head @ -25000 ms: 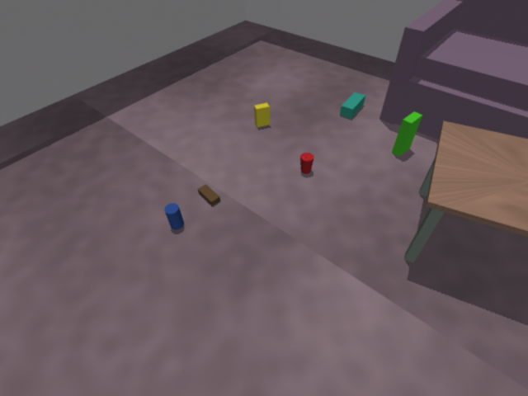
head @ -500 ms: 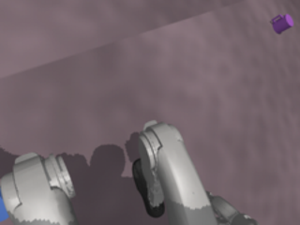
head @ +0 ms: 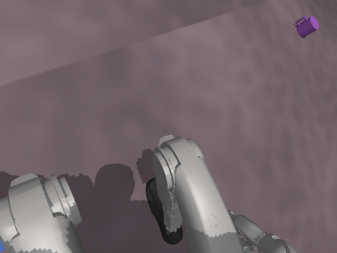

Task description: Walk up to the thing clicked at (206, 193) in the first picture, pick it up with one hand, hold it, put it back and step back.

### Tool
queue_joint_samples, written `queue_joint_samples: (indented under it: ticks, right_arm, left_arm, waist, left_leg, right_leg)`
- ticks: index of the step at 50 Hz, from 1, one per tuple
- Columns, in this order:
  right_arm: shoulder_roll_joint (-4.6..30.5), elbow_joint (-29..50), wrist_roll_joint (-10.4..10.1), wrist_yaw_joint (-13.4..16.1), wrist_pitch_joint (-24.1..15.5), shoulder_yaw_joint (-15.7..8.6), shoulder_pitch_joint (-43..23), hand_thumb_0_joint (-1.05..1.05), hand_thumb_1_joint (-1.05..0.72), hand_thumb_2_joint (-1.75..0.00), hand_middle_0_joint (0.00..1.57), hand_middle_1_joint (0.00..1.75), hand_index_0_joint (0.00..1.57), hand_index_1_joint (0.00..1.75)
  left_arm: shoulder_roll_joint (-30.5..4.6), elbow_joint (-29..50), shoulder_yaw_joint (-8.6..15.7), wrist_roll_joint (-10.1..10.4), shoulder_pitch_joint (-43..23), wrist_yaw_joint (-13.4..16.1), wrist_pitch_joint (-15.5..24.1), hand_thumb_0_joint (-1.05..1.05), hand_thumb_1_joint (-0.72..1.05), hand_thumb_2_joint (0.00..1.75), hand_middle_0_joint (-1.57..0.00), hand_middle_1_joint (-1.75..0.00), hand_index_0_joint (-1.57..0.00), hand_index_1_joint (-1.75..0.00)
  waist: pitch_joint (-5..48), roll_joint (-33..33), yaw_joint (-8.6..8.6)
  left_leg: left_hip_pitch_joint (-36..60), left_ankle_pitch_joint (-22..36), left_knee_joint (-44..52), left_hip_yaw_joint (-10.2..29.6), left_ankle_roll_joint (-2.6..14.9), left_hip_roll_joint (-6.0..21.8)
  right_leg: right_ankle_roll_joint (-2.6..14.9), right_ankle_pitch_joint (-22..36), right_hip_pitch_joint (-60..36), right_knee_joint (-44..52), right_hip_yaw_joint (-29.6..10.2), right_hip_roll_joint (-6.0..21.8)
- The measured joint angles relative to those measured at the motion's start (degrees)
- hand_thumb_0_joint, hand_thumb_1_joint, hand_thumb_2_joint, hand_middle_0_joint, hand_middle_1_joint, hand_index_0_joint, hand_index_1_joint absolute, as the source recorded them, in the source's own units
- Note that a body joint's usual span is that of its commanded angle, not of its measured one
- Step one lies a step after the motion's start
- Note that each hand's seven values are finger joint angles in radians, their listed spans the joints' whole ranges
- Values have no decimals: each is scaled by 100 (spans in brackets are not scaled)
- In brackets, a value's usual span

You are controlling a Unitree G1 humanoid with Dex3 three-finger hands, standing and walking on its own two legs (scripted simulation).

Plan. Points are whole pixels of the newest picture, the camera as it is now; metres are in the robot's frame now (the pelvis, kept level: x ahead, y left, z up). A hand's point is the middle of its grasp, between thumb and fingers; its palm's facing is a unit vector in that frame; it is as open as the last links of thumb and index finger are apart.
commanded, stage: rest palm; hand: left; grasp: from above
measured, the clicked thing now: out of the picture +0.41 +0.37 -0.27
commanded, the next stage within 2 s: close in 0.04 s
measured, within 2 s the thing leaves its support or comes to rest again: neither
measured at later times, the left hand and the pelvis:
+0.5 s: hand out of the picture +0.40 +0.36 -0.24, palm faces -0.41 -0.18 -0.89, open 13.2 cm; pelvis +0.00 +0.00 +0.00, yaw +0 degrees
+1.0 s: hand out of the picture +0.40 +0.36 -0.24, palm faces -0.40 -0.18 -0.90, open 10.8 cm; pelvis +0.00 +0.00 +0.00, yaw +0 degrees
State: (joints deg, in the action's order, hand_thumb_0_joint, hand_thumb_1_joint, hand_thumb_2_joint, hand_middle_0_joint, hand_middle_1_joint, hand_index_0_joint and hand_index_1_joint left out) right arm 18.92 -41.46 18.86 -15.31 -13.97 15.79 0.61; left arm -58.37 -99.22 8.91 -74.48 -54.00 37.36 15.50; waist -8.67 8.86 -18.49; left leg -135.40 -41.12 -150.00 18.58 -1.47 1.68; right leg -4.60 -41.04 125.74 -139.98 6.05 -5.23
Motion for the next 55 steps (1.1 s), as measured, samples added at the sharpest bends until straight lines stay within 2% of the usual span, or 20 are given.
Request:
queue_joint_samples:
  ticks: [5,15,23,33,43,55]
  right_arm:
    - [-1,-11,-10,-27,-40,25,43,0,-90,-90,20,30,20,30]
    - [16,-14,-5,-21,-7,83,51,0,-90,-90,20,30,20,30]
    - [77,-6,-12,10,-14,62,37,0,-89,-90,20,30,20,30]
    - [72,6,-39,39,9,83,26,0,-89,-90,20,30,20,30]
    - [50,11,-9,32,26,85,-1,0,-89,-90,20,30,20,30]
    - [74,-8,-31,11,-42,32,18,0,-89,-90,20,30,20,30]
  left_arm:
    - [-29,77,3,60,24,-65,68,0,-53,100,-8,-99,-7,-101]
    - [-76,127,65,29,58,-30,156,0,-49,99,-12,-97,-10,-99]
    - [-114,75,-5,51,-22,-31,103,0,-39,93,-18,-92,-18,-94]
    - [-150,81,36,117,30,-149,129,0,-25,81,-25,-87,-27,-87]
    - [-102,218,33,22,105,-87,219,0,-10,70,-34,-83,-38,-80]
    - [-95,135,-3,81,-1,-114,95,0,8,58,-45,-76,-51,-71]
  waist:
    - [-67,-2,18]
    - [-103,14,17]
    - [-90,13,5]
    - [-101,23,22]
    - [-120,42,68]
    - [-77,3,48]
  left_leg:
    - [27,-36,-10,18,-14,3]
    - [55,-44,-20,66,-37,16]
    - [33,-13,-23,54,-22,22]
    - [50,-9,-1,54,-21,27]
    - [60,9,-22,57,-17,13]
    - [20,28,-20,39,-1,14]
  right_leg:
    - [-26,-20,-22,-2,12,7]
    - [-49,12,-31,10,50,7]
    - [-39,40,-10,9,45,6]
    - [-57,56,-25,33,51,15]
    - [-45,68,-47,16,57,28]
    - [-22,78,-14,17,52,40]
